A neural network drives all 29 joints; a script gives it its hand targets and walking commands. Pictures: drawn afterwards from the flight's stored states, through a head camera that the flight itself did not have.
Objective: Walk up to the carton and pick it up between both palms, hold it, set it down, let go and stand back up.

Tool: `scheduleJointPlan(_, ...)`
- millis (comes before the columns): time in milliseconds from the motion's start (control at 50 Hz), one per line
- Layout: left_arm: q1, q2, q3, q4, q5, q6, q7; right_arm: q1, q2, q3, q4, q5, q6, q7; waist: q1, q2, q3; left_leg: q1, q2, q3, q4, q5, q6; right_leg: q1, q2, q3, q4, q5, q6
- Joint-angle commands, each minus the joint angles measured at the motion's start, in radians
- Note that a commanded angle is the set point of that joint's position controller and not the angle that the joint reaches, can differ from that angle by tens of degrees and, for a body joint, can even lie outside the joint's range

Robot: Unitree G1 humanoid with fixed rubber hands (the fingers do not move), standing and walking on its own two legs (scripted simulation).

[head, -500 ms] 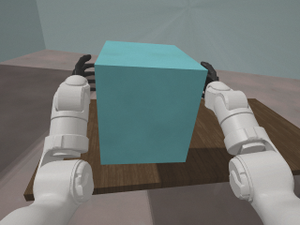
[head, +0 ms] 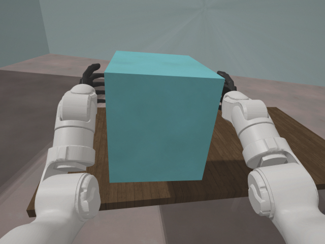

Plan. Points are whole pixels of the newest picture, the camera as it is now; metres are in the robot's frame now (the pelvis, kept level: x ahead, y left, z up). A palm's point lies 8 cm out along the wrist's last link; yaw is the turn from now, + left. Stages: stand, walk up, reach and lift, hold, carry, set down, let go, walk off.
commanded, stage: hold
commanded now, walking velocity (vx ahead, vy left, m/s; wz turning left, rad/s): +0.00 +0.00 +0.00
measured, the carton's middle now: (155, 109) +0.47 +0.02 +0.20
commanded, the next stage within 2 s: none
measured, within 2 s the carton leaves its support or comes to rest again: neither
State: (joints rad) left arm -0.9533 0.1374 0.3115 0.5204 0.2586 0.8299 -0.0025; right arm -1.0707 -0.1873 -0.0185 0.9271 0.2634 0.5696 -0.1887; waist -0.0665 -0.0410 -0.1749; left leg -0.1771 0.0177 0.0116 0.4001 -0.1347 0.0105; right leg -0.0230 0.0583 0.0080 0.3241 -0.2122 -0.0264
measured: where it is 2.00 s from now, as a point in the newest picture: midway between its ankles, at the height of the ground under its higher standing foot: outside the picture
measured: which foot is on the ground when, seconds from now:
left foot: down 0.00-1.00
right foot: down 0.00-1.00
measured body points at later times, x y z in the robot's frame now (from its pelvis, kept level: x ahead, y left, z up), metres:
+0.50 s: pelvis +0.00 +0.00 +0.00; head -0.09 +0.03 +0.44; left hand +0.39 +0.18 +0.28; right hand +0.39 -0.16 +0.28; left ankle +0.06 +0.11 -0.74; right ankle -0.02 -0.10 -0.74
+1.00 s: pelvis +0.00 +0.00 +0.00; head -0.09 +0.03 +0.44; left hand +0.39 +0.18 +0.28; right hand +0.39 -0.15 +0.28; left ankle +0.06 +0.11 -0.74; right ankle -0.02 -0.10 -0.74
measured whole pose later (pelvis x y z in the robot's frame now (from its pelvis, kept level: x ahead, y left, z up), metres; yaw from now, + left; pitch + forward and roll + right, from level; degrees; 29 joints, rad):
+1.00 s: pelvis +0.00 +0.00 +0.00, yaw +0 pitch -5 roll -1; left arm -0.95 0.15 0.31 0.50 0.26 0.85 -0.04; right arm -1.07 -0.19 -0.02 0.90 0.26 0.60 -0.20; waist -0.07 -0.04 -0.13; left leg -0.18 0.02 0.01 0.40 -0.13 0.01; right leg -0.02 0.06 0.01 0.32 -0.21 -0.03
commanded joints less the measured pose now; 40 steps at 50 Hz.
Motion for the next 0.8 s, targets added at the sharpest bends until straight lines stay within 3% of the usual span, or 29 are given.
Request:
scheduleJointPlan(0, -0.792, -0.582, -0.304, -0.185, -0.211, -0.097, -0.196, -0.809, 0.521, 0.122, -0.367, 0.158, -0.093, 0.154, -0.019, 0.125, -0.278, 0.234, 0.006, -0.059, -0.093, 0.089, -0.043, -0.134, -0.019, 0.012, -0.106, 0.113, 0.023)
scheduleJointPlan(20, -0.804, -0.610, -0.322, -0.210, -0.231, -0.106, -0.181, -0.812, 0.515, 0.115, -0.375, 0.156, -0.097, 0.151, -0.036, 0.137, -0.308, 0.248, 0.001, -0.065, -0.091, 0.089, -0.047, -0.137, -0.016, 0.008, -0.106, 0.112, 0.024)
scheduleJointPlan(60, -0.827, -0.614, -0.337, -0.246, -0.245, -0.122, -0.151, -0.821, 0.548, 0.150, -0.414, 0.182, -0.109, 0.156, -0.018, 0.134, -0.367, 0.298, 0.002, -0.071, -0.070, 0.140, -0.051, -0.134, -0.005, -0.004, -0.096, 0.143, 0.027)
scheduleJointPlan(80, -0.827, -0.657, -0.389, -0.284, -0.280, -0.124, -0.137, -0.833, 0.535, 0.145, -0.468, 0.186, -0.121, 0.157, -0.044, 0.164, -0.426, 0.302, 0.012, -0.087, -0.061, 0.180, -0.066, -0.146, -0.001, -0.007, -0.082, 0.174, 0.023)
scheduleJointPlan(120, -0.823, -0.661, -0.416, -0.303, -0.308, -0.129, -0.121, -0.829, 0.545, 0.163, -0.498, 0.194, -0.125, 0.161, -0.041, 0.153, -0.455, 0.337, 0.010, -0.087, -0.040, 0.237, -0.070, -0.150, 0.003, -0.007, -0.091, 0.198, 0.028)
scheduleJointPlan(140, -0.803, -0.634, -0.376, -0.268, -0.278, -0.127, -0.119, -0.807, 0.544, 0.168, -0.450, 0.191, -0.121, 0.160, -0.030, 0.126, -0.419, 0.333, 0.006, -0.082, -0.043, 0.217, -0.055, -0.148, 0.002, -0.004, -0.096, 0.190, 0.030)
scheduleJointPlan(160, -0.762, -0.619, -0.351, -0.280, -0.263, -0.120, -0.121, -0.757, 0.550, 0.177, -0.438, 0.200, -0.112, 0.159, -0.015, 0.124, -0.402, 0.346, -0.003, -0.077, -0.035, 0.283, -0.050, -0.133, -0.002, -0.003, -0.092, 0.244, 0.034)
scheduleJointPlan(180, -0.755, -0.589, -0.301, -0.189, -0.221, -0.109, -0.134, -0.770, 0.537, 0.167, -0.407, 0.184, -0.108, 0.152, -0.014, 0.103, -0.351, 0.339, -0.008, -0.071, -0.033, 0.255, -0.035, -0.139, -0.006, -0.003, -0.100, 0.215, 0.040)
scheduleJointPlan(200, -0.707, -0.582, -0.300, -0.169, -0.209, -0.094, -0.140, -0.726, 0.489, 0.134, -0.369, 0.174, -0.096, 0.153, -0.031, 0.112, -0.321, 0.334, 0.002, -0.078, -0.047, 0.218, -0.045, -0.156, -0.004, 0.001, -0.106, 0.184, 0.035)
scheduleJointPlan(220, -0.706, -0.568, -0.257, -0.075, -0.174, -0.085, -0.160, -0.724, 0.482, 0.108, -0.296, 0.143, -0.087, 0.148, -0.034, 0.118, -0.226, 0.287, -0.009, -0.060, -0.069, 0.134, -0.040, -0.150, -0.019, 0.009, -0.133, 0.116, 0.029)
scheduleJointPlan(260, -0.689, -0.523, -0.200, -0.094, -0.134, -0.077, -0.186, -0.748, 0.505, 0.129, -0.326, 0.138, -0.078, 0.142, 0.005, 0.062, -0.212, 0.267, -0.019, -0.049, -0.083, 0.115, -0.007, -0.123, -0.021, 0.004, -0.123, 0.124, 0.038)
scheduleJointPlan(280, -0.663, -0.516, -0.180, -0.036, -0.126, -0.062, -0.197, -0.726, 0.473, 0.102, -0.257, 0.133, -0.062, 0.141, -0.012, 0.059, -0.135, 0.231, -0.004, -0.057, -0.102, 0.098, -0.019, -0.113, -0.025, 0.011, -0.126, 0.112, 0.035)
scheduleJointPlan(300, -0.643, -0.531, -0.210, -0.080, -0.135, -0.060, -0.208, -0.710, 0.464, 0.112, -0.293, 0.136, -0.062, 0.137, -0.023, 0.071, -0.174, 0.248, -0.002, -0.049, -0.100, 0.135, -0.029, -0.094, -0.021, 0.014, -0.117, 0.158, 0.031)
scheduleJointPlan(340, -0.676, -0.530, -0.211, -0.051, -0.128, -0.048, -0.230, -0.712, 0.444, 0.075, -0.228, 0.124, -0.043, 0.137, -0.039, 0.097, -0.097, 0.190, 0.001, -0.049, -0.125, 0.027, -0.037, -0.107, -0.026, 0.025, -0.134, 0.066, 0.022)
scheduleJointPlan(380, -0.696, -0.512, -0.207, -0.048, -0.143, -0.063, -0.243, -0.787, 0.473, 0.088, -0.286, 0.129, -0.053, 0.135, -0.004, 0.066, -0.130, 0.197, -0.011, -0.036, -0.111, 0.048, -0.022, -0.123, -0.030, 0.021, -0.135, 0.070, 0.029)
scheduleJointPlan(400, -0.712, -0.563, -0.252, -0.139, -0.173, -0.071, -0.234, -0.790, 0.495, 0.105, -0.367, 0.149, -0.067, 0.135, -0.027, 0.079, -0.224, 0.212, -0.005, -0.051, -0.095, 0.107, -0.030, -0.077, -0.016, 0.019, -0.110, 0.142, 0.024)
scheduleJointPlan(420, -0.688, -0.556, -0.253, -0.151, -0.166, -0.068, -0.227, -0.768, 0.493, 0.135, -0.363, 0.163, -0.062, 0.132, -0.007, 0.081, -0.212, 0.231, -0.003, -0.049, -0.093, 0.154, -0.038, -0.075, -0.014, 0.013, -0.107, 0.168, 0.032)
scheduleJointPlan(480, -0.795, -0.619, -0.348, -0.271, -0.237, -0.102, -0.176, -0.788, 0.511, 0.127, -0.404, 0.183, -0.087, 0.148, -0.033, 0.149, -0.357, 0.283, 0.007, -0.073, -0.078, 0.152, -0.068, -0.118, -0.005, 0.001, -0.092, 0.143, 0.018)
scheduleJointPlan(520, -0.777, -0.635, -0.390, -0.326, -0.278, -0.111, -0.146, -0.821, 0.535, 0.175, -0.527, 0.205, -0.112, 0.155, -0.030, 0.126, -0.471, 0.365, 0.007, -0.077, -0.050, 0.262, -0.070, -0.122, 0.004, -0.006, -0.084, 0.212, 0.024)
scheduleJointPlan(540, -0.811, -0.620, -0.393, -0.355, -0.278, -0.121, -0.133, -0.782, 0.543, 0.170, -0.493, 0.203, -0.107, 0.156, -0.029, 0.155, -0.470, 0.366, 0.000, -0.080, -0.030, 0.294, -0.070, -0.128, 0.002, -0.006, -0.078, 0.239, 0.026)
scheduleJointPlan(580, -0.769, -0.637, -0.393, -0.313, -0.290, -0.109, -0.129, -0.769, 0.528, 0.171, -0.499, 0.204, -0.105, 0.153, -0.054, 0.133, -0.461, 0.393, 0.004, -0.085, -0.022, 0.323, -0.074, -0.145, 0.006, -0.014, -0.088, 0.253, 0.031)
scheduleJointPlan(600, -0.788, -0.608, -0.367, -0.314, -0.260, -0.113, -0.128, -0.746, 0.538, 0.169, -0.466, 0.204, -0.097, 0.150, -0.032, 0.145, -0.431, 0.373, -0.009, -0.074, -0.018, 0.299, -0.067, -0.130, 0.001, -0.007, -0.091, 0.244, 0.034)
scheduleJointPlan(640, -0.689, -0.610, -0.370, -0.268, -0.242, -0.088, -0.143, -0.688, 0.494, 0.157, -0.428, 0.197, -0.078, 0.144, -0.062, 0.153, -0.377, 0.383, -0.001, -0.075, -0.027, 0.299, -0.071, -0.134, -0.003, -0.004, -0.095, 0.255, 0.029)
scheduleJointPlan(660, -0.680, -0.549, -0.302, -0.184, -0.200, -0.071, -0.157, -0.683, 0.469, 0.129, -0.351, 0.166, -0.062, 0.142, -0.051, 0.121, -0.271, 0.320, -0.007, -0.069, -0.048, 0.225, -0.054, -0.131, -0.013, 0.003, -0.111, 0.208, 0.029)
scheduleJointPlan(700, -0.637, -0.522, -0.231, -0.169, -0.147, -0.056, -0.191, -0.690, 0.495, 0.148, -0.369, 0.172, -0.055, 0.130, -0.024, 0.076, -0.282, 0.305, -0.019, -0.054, -0.060, 0.244, -0.025, -0.064, -0.021, 0.008, -0.099, 0.256, 0.041)
scheduleJointPlan(740, -0.600, -0.481, -0.170, -0.036, -0.096, -0.031, -0.229, -0.670, 0.429, 0.102, -0.247, 0.141, -0.019, 0.127, -0.016, 0.072, -0.076, 0.230, -0.012, -0.040, -0.109, 0.105, -0.023, -0.110, -0.035, 0.029, -0.134, 0.120, 0.033)
scheduleJointPlan(780, -0.621, -0.511, -0.188, -0.067, -0.110, -0.023, -0.268, -0.704, 0.435, 0.103, -0.300, 0.142, -0.014, 0.124, -0.021, 0.053, -0.108, 0.199, -0.011, -0.047, -0.113, 0.071, -0.017, -0.089, -0.028, 0.022, -0.121, 0.101, 0.029)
